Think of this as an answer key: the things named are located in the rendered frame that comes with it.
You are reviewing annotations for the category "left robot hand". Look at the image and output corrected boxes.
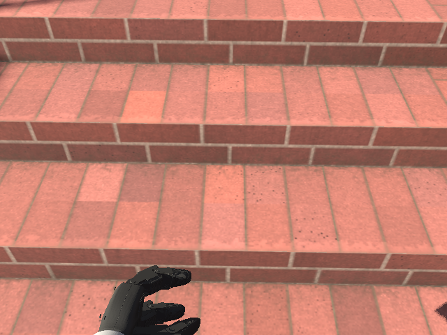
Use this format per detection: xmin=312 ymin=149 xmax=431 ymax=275
xmin=98 ymin=265 xmax=200 ymax=335

